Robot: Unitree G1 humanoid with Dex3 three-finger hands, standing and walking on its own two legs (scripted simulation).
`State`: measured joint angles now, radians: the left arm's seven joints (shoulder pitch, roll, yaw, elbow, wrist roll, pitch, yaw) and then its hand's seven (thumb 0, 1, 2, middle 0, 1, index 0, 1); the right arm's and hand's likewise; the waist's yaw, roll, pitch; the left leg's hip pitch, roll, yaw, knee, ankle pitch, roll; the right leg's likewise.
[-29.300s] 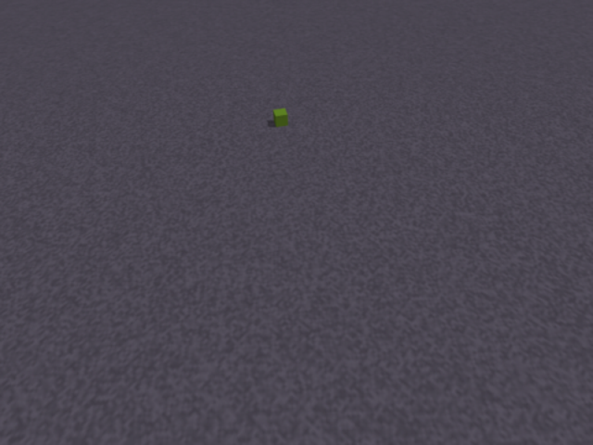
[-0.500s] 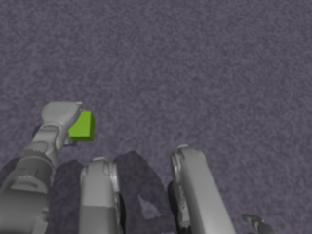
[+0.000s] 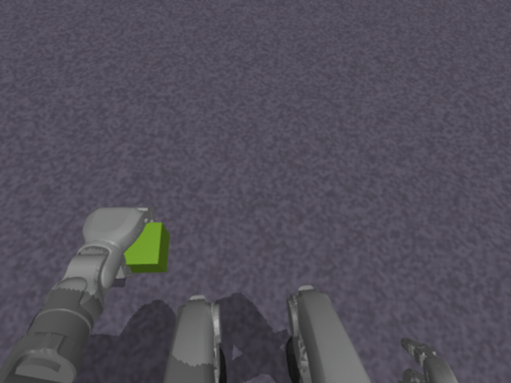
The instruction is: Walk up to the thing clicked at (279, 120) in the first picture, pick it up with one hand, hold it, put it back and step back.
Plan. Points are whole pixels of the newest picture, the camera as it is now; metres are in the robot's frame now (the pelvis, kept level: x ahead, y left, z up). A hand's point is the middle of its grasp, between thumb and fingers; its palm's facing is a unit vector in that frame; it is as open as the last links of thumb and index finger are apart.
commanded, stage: lift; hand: left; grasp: from above
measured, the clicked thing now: (143, 248) +0.38 +0.20 -0.13
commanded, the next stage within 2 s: hold in 0.84 s
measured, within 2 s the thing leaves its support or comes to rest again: neither
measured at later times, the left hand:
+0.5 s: hand (78, 215) +0.36 +0.23 +0.07, palm faces -0.47 +0.00 -0.88, open 10.5 cm
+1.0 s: hand (50, 183) +0.37 +0.23 +0.14, palm faces -0.47 +0.00 -0.88, open 10.6 cm
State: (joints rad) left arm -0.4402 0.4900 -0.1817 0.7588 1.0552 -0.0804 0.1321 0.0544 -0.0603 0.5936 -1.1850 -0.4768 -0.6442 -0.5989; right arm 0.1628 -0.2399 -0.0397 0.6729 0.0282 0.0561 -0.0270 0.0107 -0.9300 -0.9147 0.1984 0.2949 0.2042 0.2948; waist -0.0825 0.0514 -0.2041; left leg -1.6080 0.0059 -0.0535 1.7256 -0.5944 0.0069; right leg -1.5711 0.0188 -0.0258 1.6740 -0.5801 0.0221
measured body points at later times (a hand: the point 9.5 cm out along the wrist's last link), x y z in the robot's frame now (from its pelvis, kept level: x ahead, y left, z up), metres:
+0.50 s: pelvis +0.04 +0.00 +0.15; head +0.11 +0.01 +0.59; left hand +0.38 +0.22 +0.12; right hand +0.14 -0.27 +0.03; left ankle +0.09 +0.11 -0.51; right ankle +0.09 -0.13 -0.51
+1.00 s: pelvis +0.07 +0.00 +0.20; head +0.11 +0.00 +0.65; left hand +0.39 +0.22 +0.19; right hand +0.17 -0.26 +0.08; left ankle +0.09 +0.11 -0.51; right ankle +0.09 -0.13 -0.51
